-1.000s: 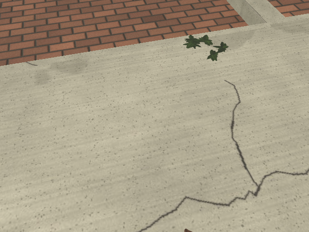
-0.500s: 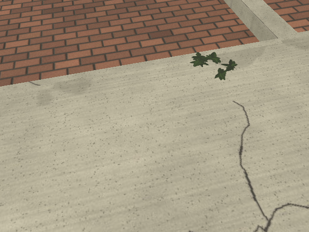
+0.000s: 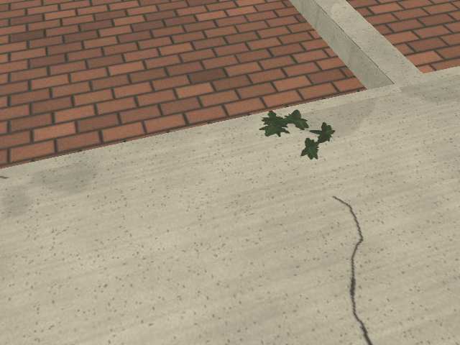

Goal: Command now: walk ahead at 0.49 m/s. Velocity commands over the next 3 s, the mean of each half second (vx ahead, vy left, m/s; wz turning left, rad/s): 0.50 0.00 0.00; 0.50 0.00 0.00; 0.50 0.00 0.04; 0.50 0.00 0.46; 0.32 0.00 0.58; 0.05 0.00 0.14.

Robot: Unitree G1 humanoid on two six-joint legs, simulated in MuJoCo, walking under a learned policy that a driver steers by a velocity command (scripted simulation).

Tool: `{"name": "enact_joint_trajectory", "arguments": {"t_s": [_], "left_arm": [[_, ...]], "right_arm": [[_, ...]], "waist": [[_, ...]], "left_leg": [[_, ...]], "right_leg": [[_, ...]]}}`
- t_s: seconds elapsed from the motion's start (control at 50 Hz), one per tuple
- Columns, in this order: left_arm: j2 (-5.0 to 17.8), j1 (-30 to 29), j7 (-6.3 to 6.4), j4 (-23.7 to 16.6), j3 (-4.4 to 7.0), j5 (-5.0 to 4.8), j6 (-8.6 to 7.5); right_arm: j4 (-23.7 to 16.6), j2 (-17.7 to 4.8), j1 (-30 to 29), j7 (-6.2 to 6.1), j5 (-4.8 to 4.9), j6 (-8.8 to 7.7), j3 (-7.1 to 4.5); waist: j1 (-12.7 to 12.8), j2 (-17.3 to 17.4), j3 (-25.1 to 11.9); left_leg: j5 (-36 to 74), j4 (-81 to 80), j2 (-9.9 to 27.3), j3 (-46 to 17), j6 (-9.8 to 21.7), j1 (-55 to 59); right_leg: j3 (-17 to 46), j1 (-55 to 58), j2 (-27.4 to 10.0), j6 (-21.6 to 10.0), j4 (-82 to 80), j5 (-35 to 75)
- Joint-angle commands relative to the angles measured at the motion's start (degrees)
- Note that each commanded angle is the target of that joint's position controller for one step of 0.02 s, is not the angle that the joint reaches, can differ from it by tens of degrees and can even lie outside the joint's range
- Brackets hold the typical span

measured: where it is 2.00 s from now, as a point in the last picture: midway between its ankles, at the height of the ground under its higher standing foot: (233, 193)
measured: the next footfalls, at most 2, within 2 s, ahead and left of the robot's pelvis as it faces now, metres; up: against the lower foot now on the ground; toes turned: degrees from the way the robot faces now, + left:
right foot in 0.30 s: +0.34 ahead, -0.17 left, +0.00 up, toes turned -2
left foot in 0.86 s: +0.65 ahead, +0.07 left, +0.00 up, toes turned +3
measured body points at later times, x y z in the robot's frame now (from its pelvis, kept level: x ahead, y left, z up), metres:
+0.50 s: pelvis +0.27 -0.08 +0.00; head +0.29 -0.10 +0.45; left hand +0.33 +0.18 -0.12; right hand +0.36 -0.35 -0.14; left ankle +0.28 +0.08 -0.66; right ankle +0.29 -0.17 -0.74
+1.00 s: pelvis +0.55 -0.01 -0.01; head +0.58 +0.00 +0.44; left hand +0.58 +0.25 -0.15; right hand +0.67 -0.27 -0.13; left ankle +0.61 +0.07 -0.74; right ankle +0.45 -0.17 -0.65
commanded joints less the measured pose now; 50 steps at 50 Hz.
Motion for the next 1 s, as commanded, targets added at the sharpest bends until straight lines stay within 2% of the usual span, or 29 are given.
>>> {"name": "enact_joint_trajectory", "arguments": {"t_s": [0.02, 0.1, 0.2, 0.24, 0.26, 0.28, 0.3, 0.32, 0.34, 0.36, 0.38, 0.4, 0.44, 0.48, 0.52, 0.56, 0.64, 0.74, 0.8, 0.82, 0.84, 0.86, 0.88, 0.9, 0.92, 0.94, 0.96, 0.98, 1.0], "left_arm": [[2.62, 1.95, 0.4, -2.43, 0.78, 0.68, 0.2], [1.68, -7.23, -0.32, -4.85, 0.41, 0.17, -0.47], [2.39, -14.27, -2.07, -7.66, 0.16, -0.6, -0.99], [3.61, -13.13, -2.66, -8.05, 0.52, -0.61, -1.51], [4.59, -10.28, -2.76, -7.51, 1.02, -0.57, -1.75], [6.44, -3.62, -2.63, -5.58, 2.15, -0.45, -1.89], [10.25, 7.76, -2.2, -2.51, 3.75, -0.22, -2.03], [16.7, 16.27, -2.02, -0.92, 5.38, 0.76, -1.62], [13.56, 17.87, -2.26, -0.45, 4.41, 0.64, -1.47], [9.62, 13.31, -2.29, -1.15, 3.11, 0.39, -1.64], [7.56, 7.45, -2.3, -2.6, 2.33, 0.26, -1.52], [5.77, 3.25, -2.62, -3.27, 1.73, 0.49, -1.44], [3.7, 1.02, -3.1, -2.88, 1.14, 1.0, -1.66], [4.75, 2.99, -2.98, -1.39, 1.46, 0.96, -1.95], [6.13, 5.18, -2.36, -0.21, 1.85, 1.0, -1.9], [6.33, 7.11, -1.68, 0.65, 1.85, 0.89, -1.43], [7.17, 10.12, -0.89, 1.99, 1.89, 0.36, -0.95], [7.65, 14.24, -0.47, 4.66, 2.28, -0.16, 0.08], [8.57, 13.18, -0.1, 5.01, 2.83, -0.35, 0.84], [9.16, 12.01, -0.07, 4.77, 3.0, -0.3, 1.06], [9.05, 10.67, -0.08, 4.48, 2.92, -0.19, 1.39], [7.65, 10.11, -0.11, 3.82, 2.3, 0.25, 1.54], [2.99, 14.92, -0.53, 2.65, 0.82, 0.92, 0.88], [-0.67, 17.85, -1.04, 3.58, -0.45, 0.5, -0.65], [5.58, 12.49, -1.3, 2.74, 1.2, -1.25, -1.71], [7.4, 7.53, -1.21, 1.02, 1.63, -1.92, -2.25], [7.27, 4.97, -0.73, 0.62, 1.87, -1.31, -2.17], [6.44, 4.94, -0.37, 0.62, 2.28, -0.62, -1.56], [4.98, 6.5, -0.3, 0.95, 2.28, -0.45, -0.68]], "right_arm": [[-3.13, -7.58, -2.27, -1.15, 0.07, -1.02, -1.2], [-2.17, -9.17, 2.3, -2.02, 0.97, -0.26, -1.47], [-0.29, -9.75, 6.46, -2.17, 1.52, 0.92, -1.8], [-0.18, -10.41, 6.01, -2.3, 1.57, 1.51, -2.15], [-0.38, -10.84, 4.97, -2.33, 1.55, 1.83, -2.27], [-0.73, -10.36, 3.82, -2.32, 1.33, 2.14, -2.03], [-1.69, -8.23, 3.28, -2.28, 0.58, 2.17, -1.16], [-2.74, -2.18, 8.65, -1.84, 0.31, 1.08, 0.72], [-2.16, -2.4, 9.25, -1.57, 1.01, -0.53, 0.94], [-3.41, -8.57, 4.34, -1.32, 2.55, -1.41, -0.69], [-4.72, -9.38, 0.25, -1.45, 2.81, -1.6, -0.91], [-5.0, -8.69, -1.93, -1.8, 1.97, -1.3, -1.11], [-4.61, -6.46, -0.4, -2.1, 1.29, 0.38, -1.39], [-4.37, -4.91, 0.43, -2.26, 1.19, 1.47, -1.38], [-5.8, -5.25, -3.31, -2.43, 0.8, 1.77, -1.67], [-7.35, -4.86, -7.86, -2.35, 0.55, 1.66, -1.74], [-9.54, -3.68, -16.01, -1.7, 0.88, 1.21, -1.32], [-12.33, -3.9, -23.3, -0.3, 1.48, 0.59, -0.96], [-12.9, -5.21, -22.38, 0.57, 1.55, -0.03, -1.34], [-12.23, -6.39, -19.35, 0.57, 1.51, -0.18, -1.91], [-10.27, -8.09, -12.78, 0.36, 1.4, -0.22, -2.98], [-7.08, -11.17, -2.24, -0.09, 1.28, -0.16, -4.49], [-5.46, -16.73, 6.94, -0.6, -0.01, 0.06, -5.85], [-4.82, -15.82, 8.54, -0.28, 0.34, 0.26, -5.24], [-5.09, -11.6, 5.39, -0.3, 1.01, 0.1, -4.03], [-6.38, -9.62, -0.35, -0.43, 1.23, 0.06, -3.38], [-7.23, -7.93, -4.91, -0.31, 0.8, 0.04, -2.8], [-7.43, -6.35, -7.17, -0.07, 0.16, -0.13, -2.34], [-7.02, -5.29, -7.68, 0.13, -0.27, -0.24, -2.04]], "waist": [[2.65, 4.51, 3.17], [-0.65, 4.49, 3.14], [-2.78, 5.27, 4.74], [-1.38, 5.97, 4.03], [0.55, 6.59, 2.56], [4.15, 6.28, -1.2], [8.55, 3.88, -8.94], [8.36, -9.01, -17.9], [8.44, -13.55, -21.95], [7.65, -8.97, -14.38], [5.89, -5.1, -9.01], [4.23, -1.18, -5.21], [1.18, -2.58, -2.59], [0.22, -2.07, -1.3], [0.66, -0.94, 0.26], [1.65, -0.72, 1.1], [4.05, -1.11, 2.86], [5.89, -1.21, 5.61], [4.02, -2.01, 4.39], [2.14, -2.93, 2.31], [-1.5, -3.07, -1.59], [-5.78, -1.64, -8.18], [-5.62, 8.96, -17.73], [-4.38, 17.98, -23.73], [-4.79, 13.38, -17.0], [-3.35, 10.17, -9.55], [-1.44, 5.67, -5.57], [0.61, 5.57, -3.09], [2.16, 6.85, -2.81]], "left_leg": [[3.46, -11.79, 16.04, -12.05, 9.76, -5.96], [4.4, -10.87, 15.29, -9.42, 7.28, -0.76], [2.99, -6.88, 18.67, -10.23, 6.49, 8.12], [5.48, -3.83, 20.06, -11.03, 5.6, 10.64], [11.42, -0.58, 19.84, -10.63, 4.9, 10.82], [21.0, 7.34, 17.4, -8.5, 3.64, 9.92], [21.57, 21.9, 13.84, -5.33, 1.72, 2.95], [2.94, 45.73, 4.94, -0.28, -2.88, -20.95], [-24.24, 56.21, 2.01, -8.31, -2.74, -30.83], [-21.38, 60.67, 5.8, -10.78, -1.38, -35.73], [-15.77, 59.21, 9.12, -8.88, -0.8, -35.22], [-11.34, 55.64, 11.22, -7.88, -1.03, -32.8], [-6.75, 50.39, 13.47, -7.77, -1.6, -26.44], [-4.34, 48.1, 13.49, -6.89, -2.45, -26.1], [0.02, 43.15, 13.76, -6.78, -3.41, -30.07], [5.07, 36.62, 13.68, -6.55, -4.08, -32.71], [13.43, 23.37, 11.81, -4.63, -4.12, -30.43], [10.71, 15.78, 10.57, -4.32, -2.81, -31.97], [4.77, 13.28, 9.17, -3.33, -0.8, -27.47], [3.15, 12.89, 7.49, -1.91, 0.05, -21.79], [3.13, 12.07, 5.3, -0.06, 1.27, -12.3], [4.68, 13.26, 6.58, -1.8, 3.29, 3.22], [1.57, 13.14, 21.28, -22.82, 10.45, 26.58], [-6.45, 3.33, 28.37, -44.7, 15.14, 34.89], [-10.71, 1.32, 26.24, -40.87, 12.02, 29.75], [-7.57, 0.01, 24.67, -32.41, 9.65, 20.52], [-2.6, -1.87, 22.53, -26.17, 8.44, 11.46], [0.89, -3.87, 20.27, -21.46, 7.58, 4.89], [1.84, -5.7, 18.79, -18.7, 7.25, 1.31]], "right_leg": [[0.07, -1.37, -2.38, 1.56, -7.99, 9.04], [-2.01, 0.18, 0.14, 2.02, -24.36, 17.25], [-2.5, 0.34, 1.84, 1.04, -33.09, 12.41], [-2.93, 3.42, 2.73, -0.57, -35.5, 7.79], [-4.08, 8.07, 4.02, -1.5, -36.64, 6.08], [-5.65, 17.05, 5.98, -2.84, -37.95, 5.47], [-1.85, 33.12, 2.65, -5.62, -36.59, 6.92], [21.51, 57.3, -11.99, -13.99, -38.57, 1.26], [38.94, 61.3, -16.35, -16.76, -47.31, -3.65], [32.35, 55.03, -14.49, -13.69, -47.95, -4.62], [23.69, 46.52, -12.47, -11.8, -48.88, -0.32], [17.78, 38.67, -9.87, -10.88, -51.13, 3.99], [10.86, 30.42, -6.14, -9.69, -54.87, 7.97], [6.97, 28.31, -5.05, -10.48, -56.56, 13.5], [5.02, 29.4, -5.1, -10.85, -57.44, 17.58], [3.52, 31.06, -4.89, -10.41, -57.9, 18.6], [0.44, 32.28, -3.61, -8.9, -59.12, 14.99], [0.64, 40.57, -6.74, -8.63, -56.62, 14.35], [0.65, 43.84, -8.26, -7.46, -52.32, 21.4], [0.08, 43.7, -7.84, -6.84, -48.94, 29.82], [-1.67, 42.31, -5.84, -5.74, -41.38, 38.87], [-3.88, 35.53, -2.57, -3.92, -28.73, 37.86], [-6.5, 14.76, 4.28, -0.44, -6.05, 16.74], [0.51, 1.36, 11.41, 0.73, 6.59, -21.79], [4.3, -4.73, 7.65, -0.54, 12.2, -20.52], [2.13, -6.38, 4.46, -1.38, 11.18, -14.65], [0.86, -3.59, 1.74, -1.32, 8.1, -9.18], [0.81, -0.15, -0.08, -1.24, 4.95, -5.97], [1.06, 3.3, -1.1, -1.19, 3.12, -4.08]]}}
